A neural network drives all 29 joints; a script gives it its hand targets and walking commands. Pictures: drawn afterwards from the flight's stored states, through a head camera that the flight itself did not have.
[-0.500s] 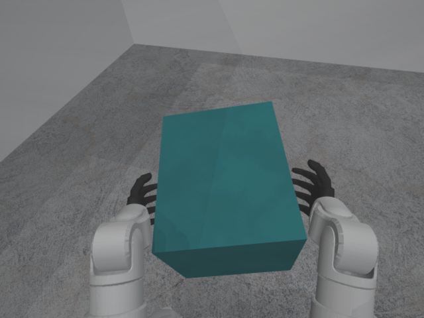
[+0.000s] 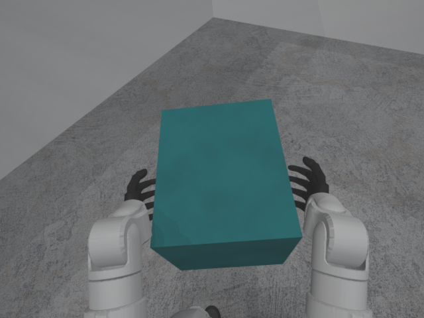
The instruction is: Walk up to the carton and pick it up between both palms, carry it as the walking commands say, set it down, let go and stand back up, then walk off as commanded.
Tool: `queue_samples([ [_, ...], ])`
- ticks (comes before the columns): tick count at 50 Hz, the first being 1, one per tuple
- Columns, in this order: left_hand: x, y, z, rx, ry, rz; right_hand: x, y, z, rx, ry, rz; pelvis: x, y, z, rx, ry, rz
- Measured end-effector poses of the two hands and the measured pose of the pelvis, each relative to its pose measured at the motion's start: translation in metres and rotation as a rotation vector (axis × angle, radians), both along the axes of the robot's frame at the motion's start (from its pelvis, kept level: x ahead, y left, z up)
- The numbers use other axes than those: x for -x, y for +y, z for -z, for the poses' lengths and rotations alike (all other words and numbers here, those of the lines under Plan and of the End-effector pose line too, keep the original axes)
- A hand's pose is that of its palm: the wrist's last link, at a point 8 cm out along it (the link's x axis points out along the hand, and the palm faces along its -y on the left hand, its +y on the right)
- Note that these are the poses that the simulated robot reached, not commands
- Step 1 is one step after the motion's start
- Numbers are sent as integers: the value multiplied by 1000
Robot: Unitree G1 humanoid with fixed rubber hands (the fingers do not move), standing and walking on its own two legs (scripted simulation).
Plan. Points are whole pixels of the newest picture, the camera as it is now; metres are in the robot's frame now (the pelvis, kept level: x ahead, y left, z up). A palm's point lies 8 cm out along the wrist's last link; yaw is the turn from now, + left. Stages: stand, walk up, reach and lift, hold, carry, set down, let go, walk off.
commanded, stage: carry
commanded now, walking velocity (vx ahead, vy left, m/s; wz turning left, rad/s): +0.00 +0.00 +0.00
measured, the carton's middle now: (223, 188) +0.37 +0.03 +0.01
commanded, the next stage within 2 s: none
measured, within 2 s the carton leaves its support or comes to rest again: neither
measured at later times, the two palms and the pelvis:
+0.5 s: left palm (107, 243) +0.21 +0.20 +0.09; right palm (306, 233) +0.24 -0.11 +0.10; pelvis -0.05 +0.03 +0.01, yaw +1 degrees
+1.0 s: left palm (125, 226) +0.24 +0.17 +0.10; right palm (323, 224) +0.25 -0.13 +0.10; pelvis -0.03 +0.02 +0.01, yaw +1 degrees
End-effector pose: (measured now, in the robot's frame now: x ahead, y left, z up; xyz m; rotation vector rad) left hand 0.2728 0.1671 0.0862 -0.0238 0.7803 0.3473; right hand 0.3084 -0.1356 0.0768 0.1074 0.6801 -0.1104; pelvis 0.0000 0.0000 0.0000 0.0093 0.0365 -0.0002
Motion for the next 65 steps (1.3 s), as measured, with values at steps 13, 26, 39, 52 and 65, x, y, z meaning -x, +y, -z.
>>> queue_samples([
  [13,14,-10,-24,0,-21,176,60,-12,-36,50,-6,140,22,26,-12,12,-26,1],
  [26,62,29,-4,23,41,23,66,29,-17,71,63,7,49,29,-9,26,-22,-28],
  [39,52,14,-6,13,9,65,68,13,-19,68,34,43,47,24,-8,28,-6,-36],
  [52,30,4,-12,3,8,90,49,3,-26,75,36,53,21,18,-11,22,-3,-22],
  [65,6,11,-9,6,10,71,20,10,-24,87,40,32,-4,20,-11,15,8,-18],
])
